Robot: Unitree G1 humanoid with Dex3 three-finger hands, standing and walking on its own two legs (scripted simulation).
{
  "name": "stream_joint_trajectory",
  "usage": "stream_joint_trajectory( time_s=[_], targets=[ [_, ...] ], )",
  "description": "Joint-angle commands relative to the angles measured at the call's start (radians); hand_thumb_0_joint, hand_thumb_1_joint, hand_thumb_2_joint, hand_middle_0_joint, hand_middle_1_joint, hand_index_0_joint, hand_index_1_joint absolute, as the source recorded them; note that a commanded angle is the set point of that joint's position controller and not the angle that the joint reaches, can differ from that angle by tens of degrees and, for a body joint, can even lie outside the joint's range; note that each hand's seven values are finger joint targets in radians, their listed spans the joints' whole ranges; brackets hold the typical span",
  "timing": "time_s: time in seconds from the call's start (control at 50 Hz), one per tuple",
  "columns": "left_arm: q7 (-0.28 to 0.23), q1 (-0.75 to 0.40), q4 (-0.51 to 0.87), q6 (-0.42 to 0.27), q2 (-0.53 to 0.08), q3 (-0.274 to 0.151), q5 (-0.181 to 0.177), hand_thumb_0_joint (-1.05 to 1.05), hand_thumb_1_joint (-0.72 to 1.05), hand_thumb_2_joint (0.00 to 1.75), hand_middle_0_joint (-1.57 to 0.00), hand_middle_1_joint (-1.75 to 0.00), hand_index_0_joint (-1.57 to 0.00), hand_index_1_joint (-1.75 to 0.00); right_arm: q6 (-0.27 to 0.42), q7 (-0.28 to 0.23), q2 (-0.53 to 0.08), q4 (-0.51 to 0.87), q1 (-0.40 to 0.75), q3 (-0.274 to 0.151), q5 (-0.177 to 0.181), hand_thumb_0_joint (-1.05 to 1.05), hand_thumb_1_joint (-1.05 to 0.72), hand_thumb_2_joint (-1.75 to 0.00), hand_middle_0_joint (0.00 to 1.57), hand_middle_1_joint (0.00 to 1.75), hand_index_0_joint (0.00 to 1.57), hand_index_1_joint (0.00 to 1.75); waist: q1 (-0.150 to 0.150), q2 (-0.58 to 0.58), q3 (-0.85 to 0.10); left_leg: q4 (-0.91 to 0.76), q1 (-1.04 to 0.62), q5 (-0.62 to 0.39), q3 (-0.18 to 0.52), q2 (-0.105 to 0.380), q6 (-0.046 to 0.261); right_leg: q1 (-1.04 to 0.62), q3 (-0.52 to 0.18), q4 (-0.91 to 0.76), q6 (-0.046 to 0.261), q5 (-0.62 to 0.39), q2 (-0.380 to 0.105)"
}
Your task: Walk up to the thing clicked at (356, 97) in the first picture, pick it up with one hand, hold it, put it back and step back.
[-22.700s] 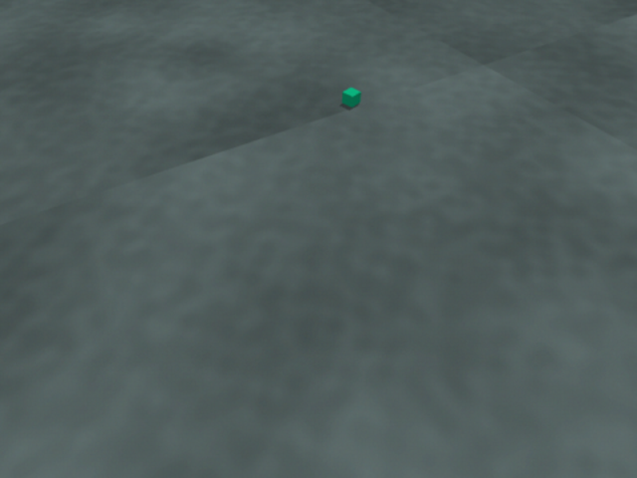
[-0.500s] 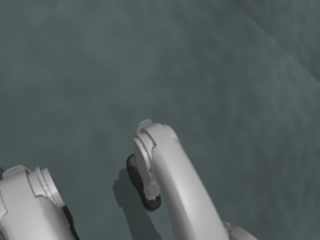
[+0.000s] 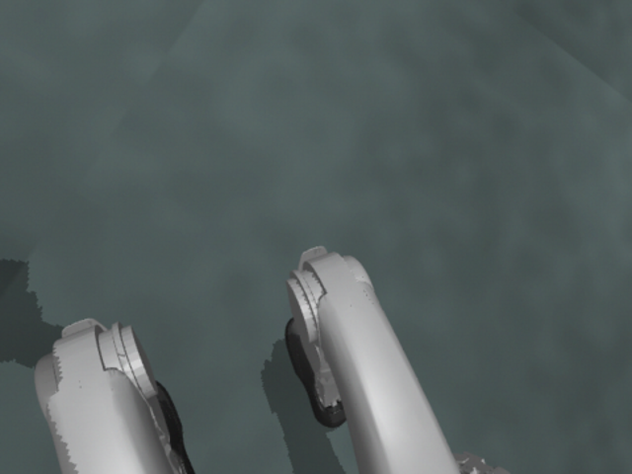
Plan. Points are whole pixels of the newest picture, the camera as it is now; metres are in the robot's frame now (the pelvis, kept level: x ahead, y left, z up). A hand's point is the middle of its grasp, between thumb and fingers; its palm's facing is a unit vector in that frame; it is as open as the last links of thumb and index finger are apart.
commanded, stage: lift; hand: left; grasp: from above
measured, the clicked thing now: out of the picture +0.47 +0.34 -0.19
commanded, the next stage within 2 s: hold in 1.48 s
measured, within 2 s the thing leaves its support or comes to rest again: neither
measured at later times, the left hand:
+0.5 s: hand out of the picture +0.39 +0.32 +0.02, palm faces -0.08 -0.44 -0.90, open 10.3 cm
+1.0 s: hand out of the picture +0.37 +0.26 +0.22, palm faces -0.14 -0.43 -0.89, open 10.3 cm
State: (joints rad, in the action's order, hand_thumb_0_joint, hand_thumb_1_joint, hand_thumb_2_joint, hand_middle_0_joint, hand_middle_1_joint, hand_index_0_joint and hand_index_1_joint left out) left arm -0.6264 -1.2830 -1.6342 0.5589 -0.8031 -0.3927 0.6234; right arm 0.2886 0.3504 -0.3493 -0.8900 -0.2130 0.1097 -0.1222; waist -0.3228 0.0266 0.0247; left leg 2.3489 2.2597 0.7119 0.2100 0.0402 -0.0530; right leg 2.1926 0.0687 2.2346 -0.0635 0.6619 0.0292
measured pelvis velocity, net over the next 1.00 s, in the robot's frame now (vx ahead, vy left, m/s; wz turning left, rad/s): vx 0.04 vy -0.03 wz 0.15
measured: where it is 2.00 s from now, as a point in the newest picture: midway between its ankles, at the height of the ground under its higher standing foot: (251, 425)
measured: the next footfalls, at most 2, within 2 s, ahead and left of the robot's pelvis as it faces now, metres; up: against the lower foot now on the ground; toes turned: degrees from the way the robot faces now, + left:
none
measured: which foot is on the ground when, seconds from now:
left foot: down 0.00-1.00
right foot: down 0.00-1.00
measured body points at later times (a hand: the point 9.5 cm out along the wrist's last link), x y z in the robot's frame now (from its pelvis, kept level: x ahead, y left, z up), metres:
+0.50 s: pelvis +0.00 -0.01 +0.11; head +0.17 +0.02 +0.52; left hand +0.39 +0.34 +0.07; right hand +0.11 -0.27 -0.02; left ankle +0.06 +0.14 -0.32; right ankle +0.11 -0.13 -0.32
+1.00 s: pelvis +0.04 -0.03 +0.29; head +0.14 -0.02 +0.73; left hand +0.37 +0.28 +0.27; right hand +0.16 -0.28 +0.16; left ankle +0.06 +0.14 -0.32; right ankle +0.10 -0.13 -0.32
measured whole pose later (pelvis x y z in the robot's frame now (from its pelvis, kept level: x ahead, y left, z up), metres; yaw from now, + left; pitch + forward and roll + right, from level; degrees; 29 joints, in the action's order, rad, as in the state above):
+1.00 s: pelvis +0.04 -0.03 +0.29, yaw +8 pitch +22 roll -1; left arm -0.48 -0.77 -1.18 0.83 -0.25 -0.04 0.49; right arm 0.20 0.06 -0.29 -0.91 -0.18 0.00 0.03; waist -0.11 0.05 -0.20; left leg 1.33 1.16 0.54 0.06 0.08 -0.07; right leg 1.16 0.03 1.32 0.01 0.54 0.00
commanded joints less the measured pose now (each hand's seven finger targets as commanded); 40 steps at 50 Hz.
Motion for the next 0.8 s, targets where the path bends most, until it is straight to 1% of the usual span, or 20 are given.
stream_joint_trajectory(
  time_s=[0.0,0.04,0.1,0.18,0.24,0.26,0.3,0.32,0.38,0.4,0.44,0.52,0.56,0.58,0.6,0.62,0.66,0.7,0.74,0.78],
  targets=[
    [-0.021,-0.334,0.218,0.017,-0.223,0.053,0.036,0.0,0.81,0.82,-1.15,-0.65,-1.14,-0.66,-0.014,-0.014,-0.254,-0.037,-0.254,-0.108,0.017,0.0,-0.91,-0.9,0.2,0.3,0.2,0.3,0.023,0.394,-0.851,-0.251,-0.586,-0.294,-0.162,-0.002,0.047,-0.451,0.094,-0.241,0.067,-0.318,0.028],
    [-0.01,-0.317,0.24,0.027,-0.213,0.053,0.044,0.0,0.76,0.77,-1.11,-0.64,-1.1,-0.65,-0.019,-0.02,-0.264,-0.025,-0.221,-0.139,0.029,0.0,-0.91,-0.9,0.2,0.3,0.2,0.3,0.045,0.384,-0.891,-0.272,-0.606,-0.295,-0.164,-0.004,0.047,-0.448,0.091,-0.25,0.072,-0.317,0.022],
    [0.022,-0.252,0.278,0.033,-0.159,0.076,0.045,0.0,0.76,0.79,-1.11,-0.65,-1.11,-0.66,-0.032,-0.025,-0.224,-0.049,-0.224,-0.159,0.042,0.0,-0.91,-0.9,0.2,0.3,0.2,0.3,0.072,0.353,-0.905,-0.317,-0.616,-0.276,-0.175,-0.01,0.051,-0.461,0.078,-0.276,0.076,-0.288,0.019],
    [0.069,-0.18,0.339,0.051,-0.092,0.103,0.02,0.0,0.79,0.78,-1.14,-0.63,-1.13,-0.64,-0.046,-0.041,-0.199,-0.042,-0.226,-0.188,0.066,0.0,-0.91,-0.9,0.2,0.3,0.2,0.3,0.108,0.31,-0.938,-0.382,-0.648,-0.227,-0.185,-0.013,0.052,-0.472,0.051,-0.336,0.083,-0.22,0.019],
    [0.103,-0.155,0.414,0.07,-0.045,0.146,0.009,0.0,0.79,0.79,-1.14,-0.61,-1.13,-0.63,-0.058,-0.067,-0.194,-0.025,-0.194,-0.198,0.078,0.0,-0.9,-0.9,0.2,0.3,0.2,0.3,0.099,0.249,-0.911,-0.438,-0.677,-0.188,-0.18,-0.015,0.055,-0.497,0.042,-0.399,0.082,-0.176,0.021],
    [0.111,-0.187,0.49,0.074,-0.041,0.145,0.001,0.0,0.77,0.77,-1.12,-0.63,-1.12,-0.63,-0.063,-0.075,-0.193,-0.014,-0.197,-0.201,0.084,0.0,-0.9,-0.9,0.2,0.3,0.2,0.3,0.107,0.262,-0.948,-0.455,-0.727,-0.204,-0.176,-0.015,0.054,-0.507,0.041,-0.413,0.083,-0.193,0.017],
    [0.116,-0.139,0.482,0.099,-0.002,0.169,-0.01,0.0,0.75,0.77,-1.1,-0.64,-1.1,-0.64,-0.068,-0.094,-0.185,0.0,-0.175,-0.195,0.091,0.0,-0.9,-0.9,0.2,0.3,0.2,0.3,0.107,0.202,-0.923,-0.481,-0.724,-0.186,-0.178,-0.015,0.058,-0.544,0.033,-0.462,0.081,-0.17,0.021],
    [0.128,-0.127,0.486,0.107,0.045,0.195,-0.017,0.0,0.75,0.78,-1.1,-0.65,-1.1,-0.65,-0.066,-0.106,-0.187,0.024,-0.155,-0.196,0.093,0.0,-0.9,-0.9,0.2,0.3,0.2,0.3,0.092,0.176,-0.903,-0.503,-0.723,-0.189,-0.181,-0.018,0.059,-0.568,0.03,-0.484,0.078,-0.174,0.02],
    [0.128,-0.084,0.519,0.133,0.036,0.199,-0.015,0.0,0.71,0.78,-1.08,-0.64,-1.07,-0.65,-0.068,-0.143,-0.182,0.036,-0.13,-0.189,0.101,0.0,-0.89,-0.9,0.2,0.3,0.2,0.3,0.118,0.142,-0.874,-0.574,-0.77,-0.166,-0.172,-0.016,0.056,-0.607,0.023,-0.549,0.077,-0.147,0.015],
    [0.129,-0.086,0.536,0.14,0.07,0.221,-0.018,0.0,0.72,0.77,-1.08,-0.64,-1.08,-0.65,-0.066,-0.155,-0.177,0.042,-0.114,-0.184,0.102,0.0,-0.89,-0.9,0.2,0.3,0.2,0.3,0.114,0.139,-0.86,-0.603,-0.78,-0.145,-0.171,-0.018,0.054,-0.623,0.016,-0.577,0.078,-0.121,0.017],
    [0.128,-0.034,0.548,0.155,0.095,0.24,-0.011,0.0,0.69,0.78,-1.07,-0.63,-1.07,-0.64,-0.064,-0.179,-0.176,0.048,-0.094,-0.183,0.112,0.0,-0.89,-0.9,0.2,0.3,0.2,0.3,0.135,0.149,-0.839,-0.678,-0.85,-0.107,-0.154,-0.015,0.043,-0.641,0.019,-0.617,0.082,-0.079,0.014],
    [0.127,0.021,0.619,0.19,0.153,0.275,-0.034,0.0,0.65,0.76,-1.06,-0.59,-1.05,-0.61,-0.061,-0.219,-0.152,0.067,-0.047,-0.166,0.127,0.0,-0.89,-0.9,0.2,0.3,0.2,0.3,0.155,0.134,-0.825,-0.774,-0.944,-0.109,-0.165,-0.014,0.038,-0.756,-0.002,-0.72,0.081,-0.072,0.014],
    [0.116,0.031,0.663,0.204,0.16,0.283,-0.032,0.0,0.63,0.8,-1.06,-0.6,-1.03,-0.63,-0.061,-0.237,-0.154,0.074,-0.028,-0.165,0.133,0.0,-0.89,-0.9,0.2,0.3,0.2,0.3,0.176,0.171,-0.812,-0.838,-1.022,-0.116,-0.159,-0.01,0.03,-0.775,0.003,-0.758,0.085,-0.089,0.011],
    [0.112,0.057,0.657,0.212,0.197,0.305,-0.032,0.0,0.64,0.79,-1.05,-0.63,-1.03,-0.65,-0.06,-0.242,-0.143,0.075,-0.019,-0.158,0.136,0.0,-0.89,-0.9,0.2,0.3,0.2,0.3,0.173,0.143,-0.803,-0.859,-1.039,-0.116,-0.162,-0.008,0.032,-0.816,-0.003,-0.796,0.084,-0.085,0.016],
    [0.107,0.077,0.668,0.218,0.195,0.305,-0.029,0.0,0.64,0.8,-1.06,-0.6,-1.04,-0.63,-0.062,-0.249,-0.143,0.075,-0.014,-0.159,0.141,0.0,-0.89,-0.9,0.2,0.3,0.2,0.3,0.177,0.139,-0.793,-0.883,-1.072,-0.118,-0.164,-0.008,0.032,-0.843,-0.008,-0.823,0.083,-0.087,0.014],
    [0.103,0.076,0.684,0.227,0.195,0.307,-0.036,0.0,0.65,0.8,-1.07,-0.61,-1.04,-0.64,-0.063,-0.254,-0.139,0.068,-0.009,-0.157,0.142,0.0,-0.89,-0.9,0.2,0.3,0.2,0.3,0.183,0.144,-0.777,-0.905,-1.097,-0.126,-0.17,-0.009,0.032,-0.874,-0.017,-0.852,0.083,-0.09,0.013],
    [0.103,0.096,0.678,0.236,0.252,0.33,-0.063,0.0,0.62,0.81,-1.04,-0.62,-1.02,-0.65,-0.059,-0.266,-0.128,0.053,-0.001,-0.152,0.146,0.0,-0.88,-0.9,0.2,0.3,0.2,0.3,0.176,0.12,-0.73,-0.963,-1.144,-0.137,-0.166,-0.005,0.031,-0.921,-0.014,-0.897,0.082,-0.109,0.014],
    [0.095,0.1,0.693,0.243,0.251,0.325,-0.073,0.0,0.58,0.84,-1.03,-0.62,-1.0,-0.66,-0.06,-0.275,-0.123,0.05,-0.003,-0.155,0.153,0.0,-0.88,-0.9,0.2,0.3,0.2,0.3,0.189,0.125,-0.726,-0.999,-1.208,-0.175,-0.174,-0.005,0.032,-0.994,-0.021,-0.942,0.081,-0.148,0.013],
    [0.095,0.139,0.653,0.252,0.285,0.348,-0.073,0.0,0.58,0.84,-1.03,-0.63,-1.0,-0.67,-0.059,-0.282,-0.105,0.031,-0.01,-0.148,0.157,0.0,-0.88,-0.9,0.2,0.3,0.2,0.3,0.184,0.089,-0.693,-1.028,-1.225,-0.23,-0.185,-0.007,0.038,-1.069,-0.026,-0.982,0.075,-0.209,0.015],
    [0.09,0.11,0.667,0.252,0.254,0.345,-0.065,0.0,0.57,0.85,-1.03,-0.62,-0.99,-0.66,-0.059,-0.29,-0.103,0.03,-0.014,-0.147,0.161,0.0,-0.88,-0.9,0.2,0.3,0.2,0.3,0.189,0.078,-0.679,-1.041,-1.227,-0.28,-0.206,-0.014,0.047,-1.149,-0.055,-1.034,0.067,-0.244,0.012]
  ],
)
